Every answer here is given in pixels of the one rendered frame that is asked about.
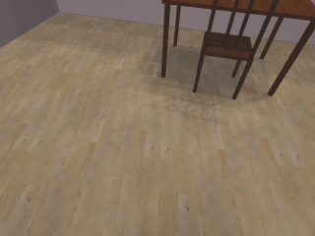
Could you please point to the chair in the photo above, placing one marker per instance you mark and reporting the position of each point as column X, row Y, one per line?
column 230, row 46

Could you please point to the table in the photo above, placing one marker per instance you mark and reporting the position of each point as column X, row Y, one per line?
column 291, row 9

